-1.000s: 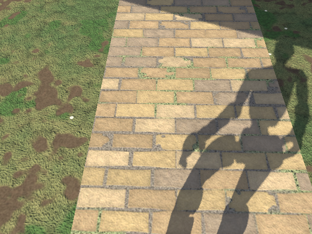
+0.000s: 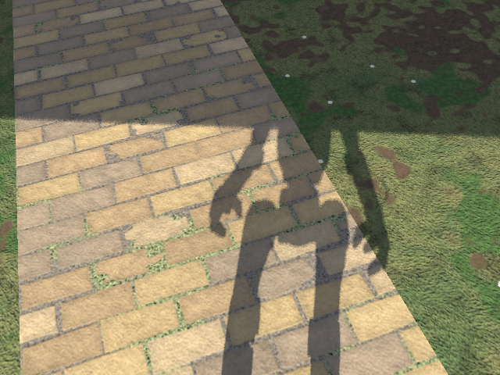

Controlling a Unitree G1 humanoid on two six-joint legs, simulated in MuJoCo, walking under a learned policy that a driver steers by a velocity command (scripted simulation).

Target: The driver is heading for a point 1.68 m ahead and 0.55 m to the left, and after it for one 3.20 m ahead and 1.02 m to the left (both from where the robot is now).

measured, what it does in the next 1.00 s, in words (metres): walks ahead, turning left: left foot, then right foot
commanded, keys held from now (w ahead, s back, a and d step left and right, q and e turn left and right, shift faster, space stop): w+q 0.02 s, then q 0.78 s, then no key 0.20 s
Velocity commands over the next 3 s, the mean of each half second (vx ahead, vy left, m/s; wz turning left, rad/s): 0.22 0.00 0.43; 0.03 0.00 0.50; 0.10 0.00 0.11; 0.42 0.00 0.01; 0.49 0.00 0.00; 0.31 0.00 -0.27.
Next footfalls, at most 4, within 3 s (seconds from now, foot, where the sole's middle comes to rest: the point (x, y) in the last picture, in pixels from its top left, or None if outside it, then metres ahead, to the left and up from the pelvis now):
0.32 left None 0.28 0.11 -0.78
0.86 right None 0.29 -0.08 -0.78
1.22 left None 0.14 0.08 -0.78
1.56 right None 0.34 -0.06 -0.78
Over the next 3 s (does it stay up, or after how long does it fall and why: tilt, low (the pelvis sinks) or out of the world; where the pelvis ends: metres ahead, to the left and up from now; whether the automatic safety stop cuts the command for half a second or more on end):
stays up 0.83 0.35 0.00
